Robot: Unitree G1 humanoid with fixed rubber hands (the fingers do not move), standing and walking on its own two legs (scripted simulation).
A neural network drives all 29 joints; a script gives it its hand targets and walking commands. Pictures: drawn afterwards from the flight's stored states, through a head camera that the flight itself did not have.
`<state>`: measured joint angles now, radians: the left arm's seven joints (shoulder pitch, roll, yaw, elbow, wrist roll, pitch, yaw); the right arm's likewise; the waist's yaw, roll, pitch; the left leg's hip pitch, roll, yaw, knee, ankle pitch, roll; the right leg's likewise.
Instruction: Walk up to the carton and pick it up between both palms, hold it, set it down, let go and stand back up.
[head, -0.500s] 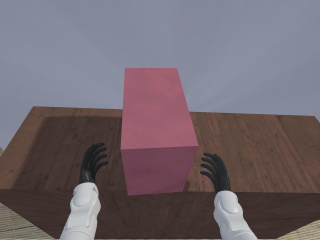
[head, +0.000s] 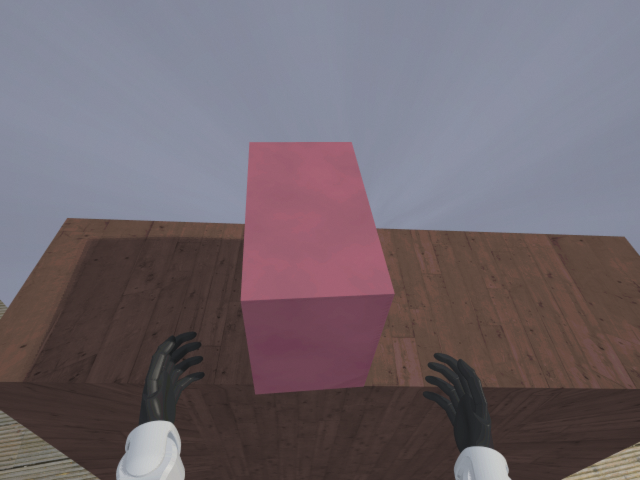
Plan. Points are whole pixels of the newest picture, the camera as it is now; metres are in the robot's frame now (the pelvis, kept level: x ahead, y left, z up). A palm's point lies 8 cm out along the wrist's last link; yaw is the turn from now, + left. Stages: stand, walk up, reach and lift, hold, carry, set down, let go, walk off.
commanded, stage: set down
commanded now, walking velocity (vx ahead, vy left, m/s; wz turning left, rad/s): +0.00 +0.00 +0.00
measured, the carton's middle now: (305, 262) +0.44 +0.05 +0.01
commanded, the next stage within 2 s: none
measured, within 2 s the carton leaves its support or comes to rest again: neither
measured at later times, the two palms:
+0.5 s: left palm (158, 423) +0.20 +0.21 -0.02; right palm (476, 436) +0.20 -0.17 -0.02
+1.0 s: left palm (158, 445) +0.19 +0.21 -0.05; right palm (482, 451) +0.19 -0.19 -0.04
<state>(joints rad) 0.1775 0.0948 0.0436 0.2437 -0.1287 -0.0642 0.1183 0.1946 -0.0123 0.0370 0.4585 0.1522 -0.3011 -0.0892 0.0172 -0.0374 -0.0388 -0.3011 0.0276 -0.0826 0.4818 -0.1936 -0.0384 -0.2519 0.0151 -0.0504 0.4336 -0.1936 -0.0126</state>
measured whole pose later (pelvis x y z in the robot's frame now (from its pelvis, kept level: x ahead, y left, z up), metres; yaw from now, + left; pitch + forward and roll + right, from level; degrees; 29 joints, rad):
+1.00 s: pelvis +0.02 +0.00 +0.00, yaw +0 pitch -1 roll -1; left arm 0.27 0.15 0.03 0.29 -0.07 0.07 0.06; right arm 0.27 -0.05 0.00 0.45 0.10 -0.18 -0.04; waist 0.02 -0.04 0.01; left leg -0.25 0.03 -0.08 0.48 -0.22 -0.04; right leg -0.20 0.01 -0.05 0.43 -0.22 -0.01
